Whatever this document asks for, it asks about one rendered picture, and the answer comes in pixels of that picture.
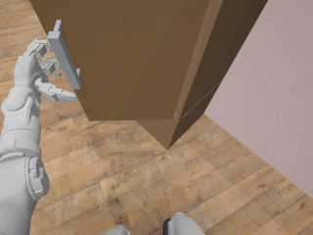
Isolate handle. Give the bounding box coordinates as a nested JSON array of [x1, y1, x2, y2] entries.
[[47, 20, 81, 89]]

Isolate left robot hand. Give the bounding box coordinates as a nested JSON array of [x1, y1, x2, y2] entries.
[[14, 38, 78, 103]]

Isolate right robot thigh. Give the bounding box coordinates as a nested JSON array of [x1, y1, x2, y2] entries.
[[168, 216, 205, 235]]

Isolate right robot shin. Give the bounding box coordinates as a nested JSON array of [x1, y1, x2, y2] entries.
[[168, 212, 185, 235]]

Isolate robot left upper arm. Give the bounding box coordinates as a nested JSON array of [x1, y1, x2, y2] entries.
[[0, 156, 50, 235]]

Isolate cupboard door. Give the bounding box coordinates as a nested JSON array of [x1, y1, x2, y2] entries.
[[29, 0, 209, 121]]

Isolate robot left forearm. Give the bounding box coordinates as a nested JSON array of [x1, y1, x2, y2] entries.
[[0, 86, 42, 163]]

